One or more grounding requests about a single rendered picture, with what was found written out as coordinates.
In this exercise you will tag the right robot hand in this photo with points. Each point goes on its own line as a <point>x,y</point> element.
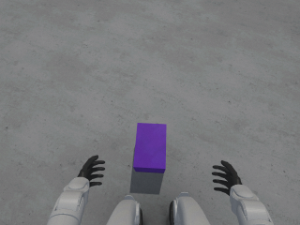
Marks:
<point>230,175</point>

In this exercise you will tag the robot thigh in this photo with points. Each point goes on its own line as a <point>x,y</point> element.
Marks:
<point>188,212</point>
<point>127,212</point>

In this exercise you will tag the left robot hand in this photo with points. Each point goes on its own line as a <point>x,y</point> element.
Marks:
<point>87,169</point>

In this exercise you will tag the left robot thigh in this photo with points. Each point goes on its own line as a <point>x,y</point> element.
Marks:
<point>127,212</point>

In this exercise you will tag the robot left forearm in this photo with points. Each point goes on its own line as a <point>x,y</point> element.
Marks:
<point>69,207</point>

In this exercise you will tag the robot right forearm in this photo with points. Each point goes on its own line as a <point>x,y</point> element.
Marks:
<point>247,207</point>

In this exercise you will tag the right robot thigh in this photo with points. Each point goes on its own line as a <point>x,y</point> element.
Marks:
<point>188,212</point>

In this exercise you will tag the carton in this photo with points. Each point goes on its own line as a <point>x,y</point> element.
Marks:
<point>150,148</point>

